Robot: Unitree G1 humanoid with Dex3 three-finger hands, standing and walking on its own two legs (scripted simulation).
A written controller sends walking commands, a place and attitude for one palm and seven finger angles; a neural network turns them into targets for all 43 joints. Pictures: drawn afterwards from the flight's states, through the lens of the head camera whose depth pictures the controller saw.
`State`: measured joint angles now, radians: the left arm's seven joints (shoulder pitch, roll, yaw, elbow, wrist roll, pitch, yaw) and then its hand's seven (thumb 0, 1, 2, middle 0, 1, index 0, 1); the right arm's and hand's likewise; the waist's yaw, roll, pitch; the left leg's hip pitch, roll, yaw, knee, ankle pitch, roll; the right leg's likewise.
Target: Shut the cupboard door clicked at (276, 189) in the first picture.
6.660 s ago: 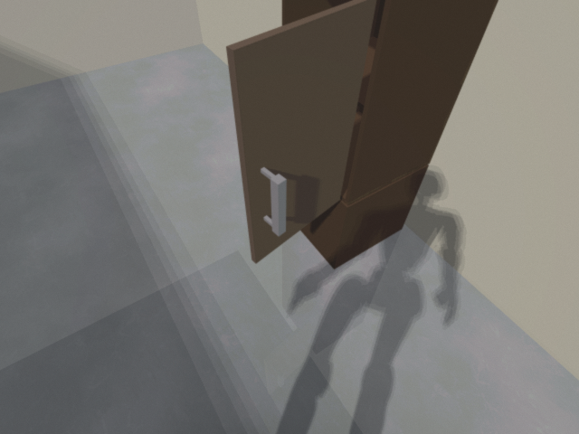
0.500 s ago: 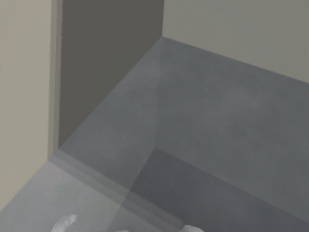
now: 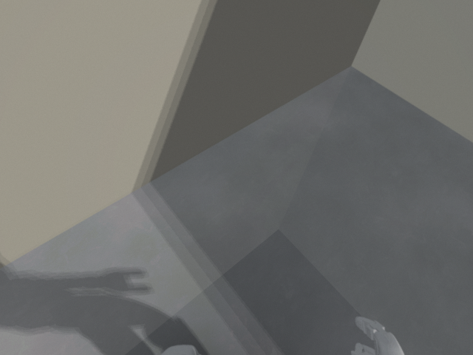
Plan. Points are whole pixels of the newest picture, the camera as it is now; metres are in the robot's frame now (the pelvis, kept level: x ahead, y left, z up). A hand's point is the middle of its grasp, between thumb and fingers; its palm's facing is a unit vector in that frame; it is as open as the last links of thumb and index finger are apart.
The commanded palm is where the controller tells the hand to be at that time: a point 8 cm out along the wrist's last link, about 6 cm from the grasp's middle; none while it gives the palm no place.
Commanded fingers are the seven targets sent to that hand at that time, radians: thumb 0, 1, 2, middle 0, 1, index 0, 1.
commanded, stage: walk to a spot facing it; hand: left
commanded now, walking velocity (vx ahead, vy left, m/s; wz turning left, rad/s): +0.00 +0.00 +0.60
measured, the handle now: out of the picture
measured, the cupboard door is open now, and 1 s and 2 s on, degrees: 100 100 100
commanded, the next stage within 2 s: none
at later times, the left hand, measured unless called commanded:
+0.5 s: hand out of the picture +0.08 +0.16 -0.13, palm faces +0.24 -0.93 -0.28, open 7.4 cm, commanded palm none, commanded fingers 0.00 0.90 0.90 -0.20 -0.30 -0.20 -0.30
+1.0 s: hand out of the picture -0.02 +0.19 -0.15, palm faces +0.56 -0.78 -0.27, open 7.4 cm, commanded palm none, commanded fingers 0.00 0.90 0.90 -0.20 -0.30 -0.20 -0.30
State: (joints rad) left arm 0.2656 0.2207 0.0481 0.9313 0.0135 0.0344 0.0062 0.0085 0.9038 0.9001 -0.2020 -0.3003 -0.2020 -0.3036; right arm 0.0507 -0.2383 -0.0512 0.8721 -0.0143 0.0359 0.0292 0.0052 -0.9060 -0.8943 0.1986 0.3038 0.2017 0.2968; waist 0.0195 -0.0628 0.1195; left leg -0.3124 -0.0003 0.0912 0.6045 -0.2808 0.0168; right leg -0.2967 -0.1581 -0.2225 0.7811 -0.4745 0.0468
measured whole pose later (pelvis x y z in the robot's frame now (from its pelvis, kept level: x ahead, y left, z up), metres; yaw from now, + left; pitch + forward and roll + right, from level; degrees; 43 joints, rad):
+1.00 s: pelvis +0.02 -0.05 +0.01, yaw +34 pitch +1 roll -1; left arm 0.15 0.28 0.07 0.87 0.02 0.06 0.00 0.01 0.91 0.90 -0.20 -0.30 -0.20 -0.30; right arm 0.14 -0.23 -0.04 0.89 -0.03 0.04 0.01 0.00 -0.90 -0.89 0.20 0.30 0.21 0.30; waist 0.00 -0.02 0.10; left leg -0.33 -0.02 -0.05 0.52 -0.21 0.02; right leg -0.45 -0.07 0.00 0.94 -0.44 0.08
